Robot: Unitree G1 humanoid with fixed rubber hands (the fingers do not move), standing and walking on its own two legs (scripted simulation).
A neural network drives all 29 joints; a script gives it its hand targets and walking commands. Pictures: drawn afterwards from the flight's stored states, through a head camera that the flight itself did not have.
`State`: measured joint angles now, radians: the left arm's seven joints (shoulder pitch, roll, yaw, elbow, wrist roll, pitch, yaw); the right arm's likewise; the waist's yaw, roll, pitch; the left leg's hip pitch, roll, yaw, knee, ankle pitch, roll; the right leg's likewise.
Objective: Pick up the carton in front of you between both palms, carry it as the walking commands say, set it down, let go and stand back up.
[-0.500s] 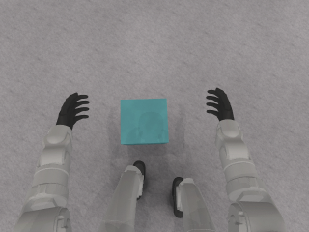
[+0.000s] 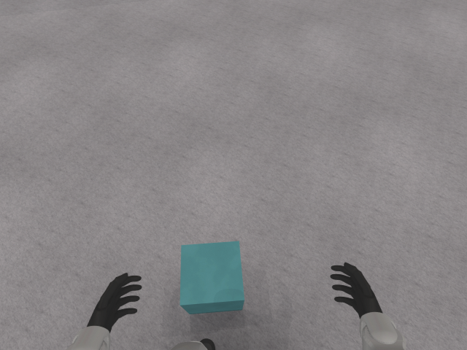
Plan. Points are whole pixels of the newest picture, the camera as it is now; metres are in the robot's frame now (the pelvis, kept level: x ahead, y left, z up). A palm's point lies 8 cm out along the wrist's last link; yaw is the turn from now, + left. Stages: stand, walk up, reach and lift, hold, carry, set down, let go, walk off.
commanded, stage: let go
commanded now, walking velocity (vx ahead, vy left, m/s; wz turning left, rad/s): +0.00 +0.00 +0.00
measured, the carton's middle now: (213, 279) +0.36 +0.09 -0.65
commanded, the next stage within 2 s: stand in 0.52 s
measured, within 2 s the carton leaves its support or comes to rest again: neither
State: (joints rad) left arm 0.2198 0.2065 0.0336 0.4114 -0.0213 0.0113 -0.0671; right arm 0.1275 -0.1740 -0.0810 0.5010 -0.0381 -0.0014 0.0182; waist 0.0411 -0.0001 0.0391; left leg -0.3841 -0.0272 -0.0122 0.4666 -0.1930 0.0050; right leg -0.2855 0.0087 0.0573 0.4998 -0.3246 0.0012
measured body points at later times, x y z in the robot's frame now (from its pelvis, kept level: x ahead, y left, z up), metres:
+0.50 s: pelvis +0.01 -0.01 +0.00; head +0.02 -0.01 +0.45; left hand +0.18 +0.23 -0.07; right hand +0.18 -0.24 -0.08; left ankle +0.02 +0.12 -0.74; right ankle -0.05 -0.12 -0.74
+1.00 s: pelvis +0.02 +0.01 +0.00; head +0.02 +0.03 +0.45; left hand +0.15 +0.30 -0.11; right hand +0.15 -0.28 -0.09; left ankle +0.02 +0.12 -0.74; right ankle -0.05 -0.12 -0.74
